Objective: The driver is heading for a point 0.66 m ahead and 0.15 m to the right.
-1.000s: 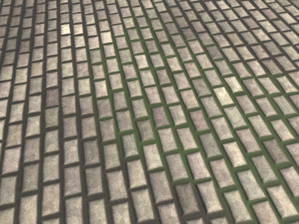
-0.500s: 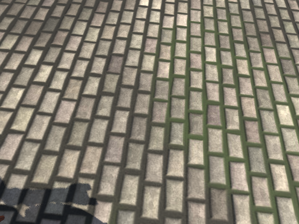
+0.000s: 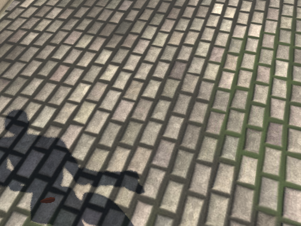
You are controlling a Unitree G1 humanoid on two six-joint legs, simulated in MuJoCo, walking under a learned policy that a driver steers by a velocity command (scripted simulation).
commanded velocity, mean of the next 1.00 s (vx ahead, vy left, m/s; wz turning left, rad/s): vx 0.06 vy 0.00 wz -0.22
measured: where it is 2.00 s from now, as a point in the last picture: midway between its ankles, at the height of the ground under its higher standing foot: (215, 208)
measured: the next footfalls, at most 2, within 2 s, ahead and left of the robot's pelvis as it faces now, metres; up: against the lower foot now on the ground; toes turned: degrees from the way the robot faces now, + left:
left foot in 0.06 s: +0.02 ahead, +0.14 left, +0.00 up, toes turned -4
left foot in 1.28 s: +0.33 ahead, +0.02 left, +0.00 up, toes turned -27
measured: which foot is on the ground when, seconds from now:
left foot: up 0.00-0.04, down 0.06-0.70, up 0.72-1.00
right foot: down 0.00-1.00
